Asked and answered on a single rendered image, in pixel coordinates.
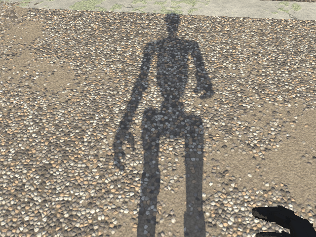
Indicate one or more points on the robot right hand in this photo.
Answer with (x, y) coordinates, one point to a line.
(284, 217)

